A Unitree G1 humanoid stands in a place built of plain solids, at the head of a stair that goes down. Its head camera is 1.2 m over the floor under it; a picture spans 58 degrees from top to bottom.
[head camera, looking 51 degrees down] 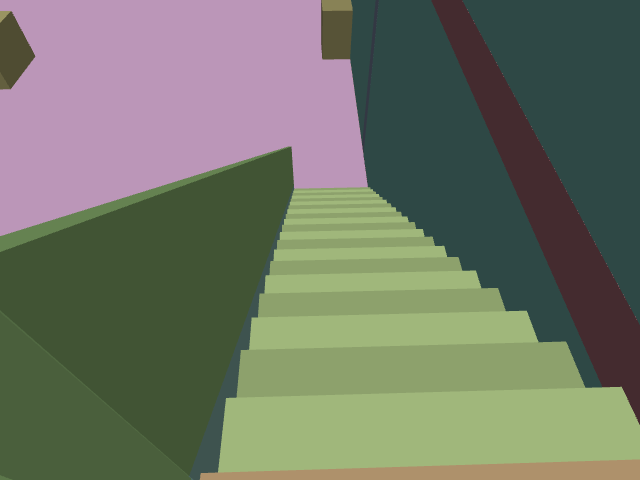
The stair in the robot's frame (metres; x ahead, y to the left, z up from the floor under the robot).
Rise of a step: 0.20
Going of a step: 0.25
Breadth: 1.29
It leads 2 degrees to the left of straight ahead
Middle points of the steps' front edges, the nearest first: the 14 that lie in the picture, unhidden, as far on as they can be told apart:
0.25 -0.35 0.00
0.50 -0.34 -0.19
0.75 -0.33 -0.39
1.01 -0.33 -0.59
1.26 -0.32 -0.79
1.51 -0.31 -0.98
1.76 -0.31 -1.18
2.02 -0.30 -1.38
2.27 -0.29 -1.57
2.52 -0.28 -1.77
2.77 -0.28 -1.97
3.03 -0.27 -2.17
3.28 -0.26 -2.36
3.53 -0.26 -2.56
